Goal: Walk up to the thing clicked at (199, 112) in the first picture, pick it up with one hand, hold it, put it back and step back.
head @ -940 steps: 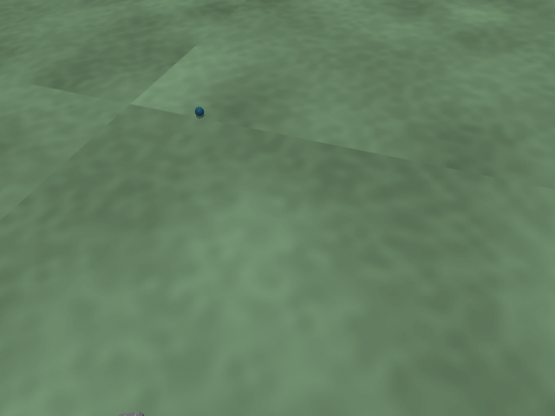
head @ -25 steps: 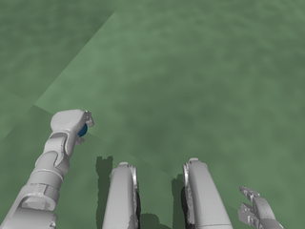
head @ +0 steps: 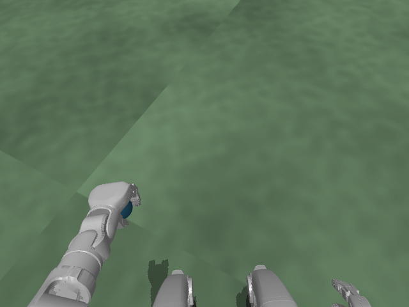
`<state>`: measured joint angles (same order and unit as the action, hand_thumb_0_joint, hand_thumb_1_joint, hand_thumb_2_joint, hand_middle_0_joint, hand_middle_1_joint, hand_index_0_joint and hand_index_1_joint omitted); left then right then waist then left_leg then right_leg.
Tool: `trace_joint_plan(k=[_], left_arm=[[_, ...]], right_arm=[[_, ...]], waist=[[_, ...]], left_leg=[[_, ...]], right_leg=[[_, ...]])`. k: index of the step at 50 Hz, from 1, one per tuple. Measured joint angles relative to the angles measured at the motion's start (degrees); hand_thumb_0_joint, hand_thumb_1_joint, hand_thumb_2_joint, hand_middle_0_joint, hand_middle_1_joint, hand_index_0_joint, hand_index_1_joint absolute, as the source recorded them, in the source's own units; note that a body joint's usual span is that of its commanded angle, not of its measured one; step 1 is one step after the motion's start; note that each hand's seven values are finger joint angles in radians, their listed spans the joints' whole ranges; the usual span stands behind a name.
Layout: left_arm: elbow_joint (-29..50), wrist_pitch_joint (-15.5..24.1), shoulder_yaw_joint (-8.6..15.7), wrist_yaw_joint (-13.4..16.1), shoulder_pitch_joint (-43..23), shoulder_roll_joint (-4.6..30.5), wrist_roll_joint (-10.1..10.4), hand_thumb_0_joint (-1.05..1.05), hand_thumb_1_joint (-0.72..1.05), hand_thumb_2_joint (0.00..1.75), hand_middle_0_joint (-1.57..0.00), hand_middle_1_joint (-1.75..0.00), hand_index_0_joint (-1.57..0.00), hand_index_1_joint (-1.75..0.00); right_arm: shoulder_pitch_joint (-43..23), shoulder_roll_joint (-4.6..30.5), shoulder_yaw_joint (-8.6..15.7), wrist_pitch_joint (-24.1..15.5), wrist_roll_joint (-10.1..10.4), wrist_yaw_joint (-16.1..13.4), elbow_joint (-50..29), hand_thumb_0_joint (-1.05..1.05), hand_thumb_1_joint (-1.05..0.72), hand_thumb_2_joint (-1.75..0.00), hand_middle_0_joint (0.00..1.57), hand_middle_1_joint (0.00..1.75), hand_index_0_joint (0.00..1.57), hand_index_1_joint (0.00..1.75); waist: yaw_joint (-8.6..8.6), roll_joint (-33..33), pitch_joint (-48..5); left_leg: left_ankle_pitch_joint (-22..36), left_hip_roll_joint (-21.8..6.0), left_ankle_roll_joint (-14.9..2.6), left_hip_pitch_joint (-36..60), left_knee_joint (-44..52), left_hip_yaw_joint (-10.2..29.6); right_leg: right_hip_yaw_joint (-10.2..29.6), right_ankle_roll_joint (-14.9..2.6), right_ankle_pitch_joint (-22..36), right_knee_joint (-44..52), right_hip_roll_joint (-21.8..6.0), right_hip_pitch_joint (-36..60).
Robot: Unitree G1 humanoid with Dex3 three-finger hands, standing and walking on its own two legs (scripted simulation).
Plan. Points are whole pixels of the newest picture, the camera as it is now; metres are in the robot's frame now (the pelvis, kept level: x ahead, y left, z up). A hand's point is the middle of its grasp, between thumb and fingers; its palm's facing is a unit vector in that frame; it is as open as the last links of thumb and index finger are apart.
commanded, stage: lift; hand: left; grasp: from above
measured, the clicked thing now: (120, 207) +0.35 +0.23 -0.10
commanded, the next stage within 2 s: hold in 0.26 s
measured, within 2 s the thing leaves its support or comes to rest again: neither
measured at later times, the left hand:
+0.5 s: hand (112, 192) +0.35 +0.22 -0.01, palm faces -0.45 -0.06 -0.89, open 7.0 cm
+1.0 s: hand (105, 183) +0.35 +0.22 +0.03, palm faces -0.45 -0.04 -0.89, open 7.0 cm
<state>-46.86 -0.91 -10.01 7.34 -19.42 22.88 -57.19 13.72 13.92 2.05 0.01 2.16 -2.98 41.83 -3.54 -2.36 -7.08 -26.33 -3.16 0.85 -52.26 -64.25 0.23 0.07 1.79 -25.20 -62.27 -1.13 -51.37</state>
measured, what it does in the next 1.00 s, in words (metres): rises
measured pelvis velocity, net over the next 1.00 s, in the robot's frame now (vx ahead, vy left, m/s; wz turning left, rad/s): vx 0.04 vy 0.00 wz -0.02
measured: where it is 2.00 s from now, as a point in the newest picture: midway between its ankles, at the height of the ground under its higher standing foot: outside the picture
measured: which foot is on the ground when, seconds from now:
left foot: down 0.00-1.00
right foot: down 0.00-1.00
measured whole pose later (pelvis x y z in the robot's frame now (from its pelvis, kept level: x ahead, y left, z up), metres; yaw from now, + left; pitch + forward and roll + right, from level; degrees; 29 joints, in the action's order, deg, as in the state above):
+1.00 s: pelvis +0.04 +0.00 +0.07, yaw -1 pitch +4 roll +0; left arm -41.2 -0.2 -12.0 0.2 -16.8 22.6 -57.2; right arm 13.0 14.3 3.1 3.4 3.3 -2.3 40.4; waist -0.5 -2.4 -2.6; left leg -17.6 -2.4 0.8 -21.3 -34.9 -2.8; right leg 1.7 1.9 -16.8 -34.7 -1.7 -22.0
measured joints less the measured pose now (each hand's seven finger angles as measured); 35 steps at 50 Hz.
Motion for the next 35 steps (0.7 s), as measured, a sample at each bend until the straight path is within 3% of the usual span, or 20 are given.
trace_joint_plan(k=[14, 35], left_arm=[[-1.55, -0.28, -0.57, 1.13, 0.11, -1.26, 0.43, -0.01, 0.32, 0.43, -0.76, -0.51, -0.91, -0.53], [0.80, 0.70, -1.50, -3.49, 0.87, -0.88, -0.17, 0.00, 0.33, 0.43, -0.75, -0.53, -0.90, -0.53]], right_arm=[[0.97, 0.12, 0.61, 0.51, 0.16, 0.53, 0.76, 0.00, -0.91, -0.90, 0.20, 0.30, 0.20, 0.30], [-0.26, 0.28, 1.16, 1.73, 0.85, 0.80, 0.20, 0.00, -0.90, -0.89, 0.20, 0.30, 0.20, 0.30]], waist=[[0.41, 0.16, 2.75], [2.08, 0.15, 3.47]], left_leg=[[4.36, 0.30, 0.18, 14.15, 14.07, -1.10], [7.04, 0.64, -0.02, 26.45, 25.33, -2.60]], right_leg=[[0.40, -0.15, 4.04, 13.21, -0.23, 13.53], [1.36, 0.12, 6.81, 23.98, -0.47, 25.17]])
